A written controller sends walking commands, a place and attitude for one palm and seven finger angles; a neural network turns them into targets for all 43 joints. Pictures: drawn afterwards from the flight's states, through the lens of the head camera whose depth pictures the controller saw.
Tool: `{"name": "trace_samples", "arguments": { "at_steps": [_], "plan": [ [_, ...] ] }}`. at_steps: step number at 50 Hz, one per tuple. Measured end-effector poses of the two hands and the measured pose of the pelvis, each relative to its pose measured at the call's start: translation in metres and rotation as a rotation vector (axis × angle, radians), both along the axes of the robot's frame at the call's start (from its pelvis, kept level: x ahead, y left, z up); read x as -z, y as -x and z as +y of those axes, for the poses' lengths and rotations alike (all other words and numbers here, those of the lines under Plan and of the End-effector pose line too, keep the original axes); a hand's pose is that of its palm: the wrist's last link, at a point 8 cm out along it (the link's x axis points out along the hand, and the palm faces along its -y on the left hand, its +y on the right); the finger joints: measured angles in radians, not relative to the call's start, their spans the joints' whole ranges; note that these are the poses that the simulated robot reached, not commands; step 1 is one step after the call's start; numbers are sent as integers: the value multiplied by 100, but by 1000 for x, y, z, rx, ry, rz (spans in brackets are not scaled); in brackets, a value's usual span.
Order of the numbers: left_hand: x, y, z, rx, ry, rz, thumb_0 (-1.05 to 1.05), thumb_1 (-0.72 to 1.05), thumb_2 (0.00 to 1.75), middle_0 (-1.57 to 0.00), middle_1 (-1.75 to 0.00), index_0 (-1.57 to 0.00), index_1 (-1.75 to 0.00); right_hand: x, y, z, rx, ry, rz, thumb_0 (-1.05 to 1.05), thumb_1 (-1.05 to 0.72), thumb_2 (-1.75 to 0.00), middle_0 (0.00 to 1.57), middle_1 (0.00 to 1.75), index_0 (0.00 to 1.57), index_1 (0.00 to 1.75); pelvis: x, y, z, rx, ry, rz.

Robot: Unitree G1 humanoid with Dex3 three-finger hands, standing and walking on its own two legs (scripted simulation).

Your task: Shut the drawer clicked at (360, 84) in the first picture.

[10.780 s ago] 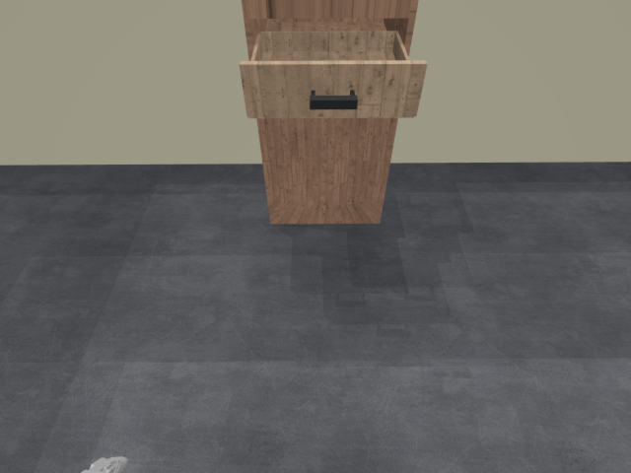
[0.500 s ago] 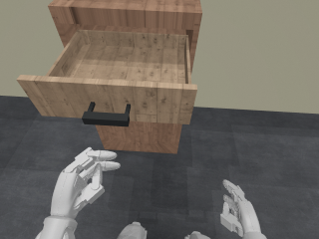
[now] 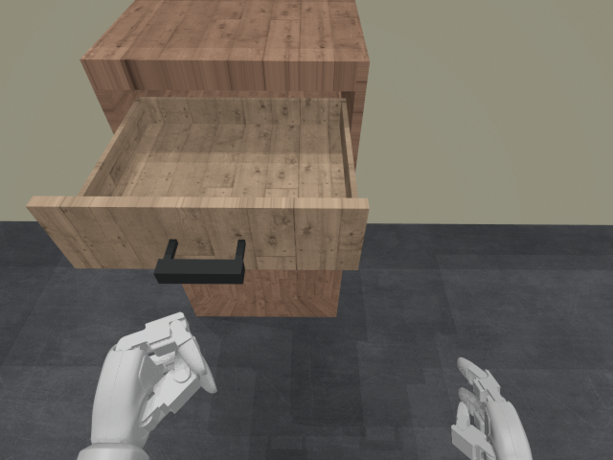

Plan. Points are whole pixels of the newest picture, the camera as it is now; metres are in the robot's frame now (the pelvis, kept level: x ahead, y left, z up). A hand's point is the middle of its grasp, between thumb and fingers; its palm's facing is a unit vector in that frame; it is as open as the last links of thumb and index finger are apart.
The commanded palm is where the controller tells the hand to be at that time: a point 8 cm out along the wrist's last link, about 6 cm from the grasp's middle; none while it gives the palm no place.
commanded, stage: raise the hand and make a fist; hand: left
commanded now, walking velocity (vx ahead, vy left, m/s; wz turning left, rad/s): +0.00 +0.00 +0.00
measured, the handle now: (203, 258) +0.37 +0.17 +0.06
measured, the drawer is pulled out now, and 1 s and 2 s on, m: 0.30 0.30 0.30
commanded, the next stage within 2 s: bring the fist close to the handle in 0.76 s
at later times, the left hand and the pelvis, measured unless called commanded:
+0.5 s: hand (188, 357) +0.19 +0.12 +0.15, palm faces +0.07 -1.00 -0.05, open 3.3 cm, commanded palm +0.15 +0.17 +0.16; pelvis +0.02 -0.01 +0.02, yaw +1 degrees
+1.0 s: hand (194, 366) +0.19 +0.12 +0.14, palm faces +0.06 -1.00 -0.03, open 3.3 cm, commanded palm +0.16 +0.17 +0.14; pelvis +0.01 -0.02 +0.02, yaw +1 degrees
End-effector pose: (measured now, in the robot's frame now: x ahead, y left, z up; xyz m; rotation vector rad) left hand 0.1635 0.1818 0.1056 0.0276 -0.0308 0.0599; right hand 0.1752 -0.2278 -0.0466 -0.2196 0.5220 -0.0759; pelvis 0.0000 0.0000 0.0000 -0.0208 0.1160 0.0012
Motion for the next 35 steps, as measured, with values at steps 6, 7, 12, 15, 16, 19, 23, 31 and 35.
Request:
{"name": "trace_samples", "arguments": {
  "at_steps": [6, 7, 12, 15, 16, 19, 23, 31, 35],
  "plan": [
    [-18, -1, -3, -7, -1, -25, 1, 90, 90, -128, -147, -129, -147, -11, -24, 22, -71, -52, -57, 1, -91, -90, 20, 30, 20, 30, -5, -6, -2, -10, 2, -22],
    [-20, -2, -5, -5, -2, -26, 1, 90, 90, -130, -149, -130, -149, -12, -26, 25, -80, -59, -60, 1, -91, -90, 20, 30, 20, 30, -6, -7, -2, -11, 1, -25],
    [-30, -2, -9, 5, -11, -17, 1, 90, 90, -136, -155, -136, -155, -12, -30, 30, -100, -80, -51, 1, -90, -90, 20, 30, 20, 30, -10, -11, -5, -13, -3, -40],
    [-35, -2, -8, 0, -25, -15, 1, 90, 90, -138, -157, -138, -157, -11, -28, 28, -97, -83, -37, 1, -90, -90, 20, 30, 20, 30, -12, -13, -7, -14, -5, -48],
    [-38, -2, -7, -4, -28, -17, 1, 90, 90, -138, -158, -138, -158, -10, -27, 26, -94, -82, -32, 1, -90, -90, 20, 30, 20, 30, -13, -13, -8, -14, -5, -51],
    [-45, -2, -4, -12, -39, -28, 1, 90, 90, -139, -159, -139, -159, -9, -24, 19, -82, -78, -23, 1, -90, -90, 20, 30, 20, 30, -15, -15, -11, -15, -7, -58],
    [-49, -2, -4, -10, -30, -34, 1, 90, 90, -139, -159, -140, -159, -9, -19, 8, -61, -67, -20, 1, -90, -90, 20, 30, 20, 30, -17, -16, -13, -15, -8, -67],
    [-42, 0, -4, -8, -28, 5, 1, 90, 90, -140, -160, -140, -160, -13, -14, -8, -30, -39, -27, 1, -91, -90, 20, 30, 20, 30, -20, -15, -18, -14, -12, -73],
    [-45, 3, -1, -21, -35, -17, 1, 90, 90, -140, -160, -140, -160, -14, -14, -10, -29, -40, -39, 1, -91, -90, 20, 30, 20, 30, -20, -15, -19, -14, -13, -74]
  ]
}}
